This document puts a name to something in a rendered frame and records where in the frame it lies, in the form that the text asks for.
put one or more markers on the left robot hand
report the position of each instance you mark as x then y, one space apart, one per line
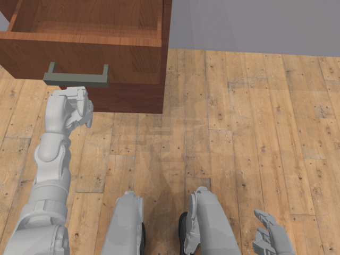
65 103

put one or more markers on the robot left forearm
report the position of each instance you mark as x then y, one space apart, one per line
48 196

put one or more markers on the cabinet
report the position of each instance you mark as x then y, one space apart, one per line
124 97

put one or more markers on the right robot hand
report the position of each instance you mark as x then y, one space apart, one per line
275 240

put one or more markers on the robot left upper arm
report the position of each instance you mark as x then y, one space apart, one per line
46 240

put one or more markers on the left robot thigh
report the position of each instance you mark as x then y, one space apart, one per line
121 236

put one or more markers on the handle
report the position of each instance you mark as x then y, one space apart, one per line
77 80

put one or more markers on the drawer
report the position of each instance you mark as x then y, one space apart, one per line
80 36

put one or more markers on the robot right shin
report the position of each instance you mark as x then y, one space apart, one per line
192 238

